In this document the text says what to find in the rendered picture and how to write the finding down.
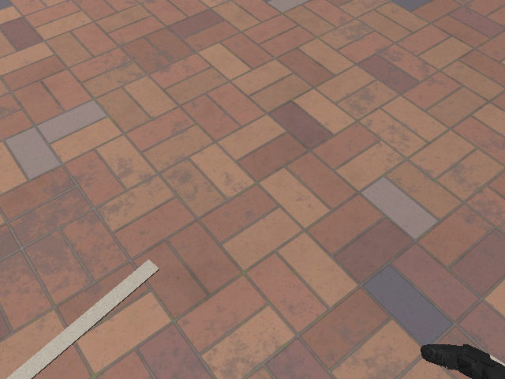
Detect robot right hand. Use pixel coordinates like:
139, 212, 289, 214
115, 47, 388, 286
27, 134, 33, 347
421, 344, 505, 379

